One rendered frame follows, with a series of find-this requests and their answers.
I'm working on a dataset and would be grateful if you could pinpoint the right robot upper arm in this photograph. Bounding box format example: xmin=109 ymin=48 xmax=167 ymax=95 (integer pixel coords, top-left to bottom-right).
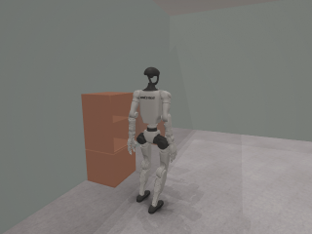
xmin=160 ymin=90 xmax=172 ymax=122

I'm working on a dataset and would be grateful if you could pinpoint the robot right hand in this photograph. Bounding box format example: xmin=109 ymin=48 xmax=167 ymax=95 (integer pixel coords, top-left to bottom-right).
xmin=166 ymin=143 xmax=177 ymax=162

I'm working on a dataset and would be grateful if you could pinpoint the right robot shin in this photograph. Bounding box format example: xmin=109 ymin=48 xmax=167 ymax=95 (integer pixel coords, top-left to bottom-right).
xmin=151 ymin=170 xmax=168 ymax=207

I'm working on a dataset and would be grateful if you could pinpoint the robot left hand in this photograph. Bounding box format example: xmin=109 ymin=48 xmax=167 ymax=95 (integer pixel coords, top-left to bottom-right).
xmin=127 ymin=137 xmax=137 ymax=155

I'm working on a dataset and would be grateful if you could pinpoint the robot right forearm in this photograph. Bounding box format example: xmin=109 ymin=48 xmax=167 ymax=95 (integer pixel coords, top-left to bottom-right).
xmin=164 ymin=114 xmax=175 ymax=144

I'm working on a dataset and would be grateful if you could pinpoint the cupboard door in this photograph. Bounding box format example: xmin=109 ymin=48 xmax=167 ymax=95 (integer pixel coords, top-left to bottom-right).
xmin=135 ymin=104 xmax=166 ymax=145

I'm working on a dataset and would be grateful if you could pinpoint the robot right thigh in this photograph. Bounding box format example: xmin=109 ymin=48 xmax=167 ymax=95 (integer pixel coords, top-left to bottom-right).
xmin=156 ymin=135 xmax=171 ymax=178

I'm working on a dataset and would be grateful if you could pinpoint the robot left forearm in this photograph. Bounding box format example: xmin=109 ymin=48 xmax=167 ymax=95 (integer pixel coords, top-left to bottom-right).
xmin=128 ymin=114 xmax=137 ymax=138

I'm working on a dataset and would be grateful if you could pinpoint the left robot upper arm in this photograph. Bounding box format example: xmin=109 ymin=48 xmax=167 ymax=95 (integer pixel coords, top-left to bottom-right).
xmin=129 ymin=90 xmax=141 ymax=118

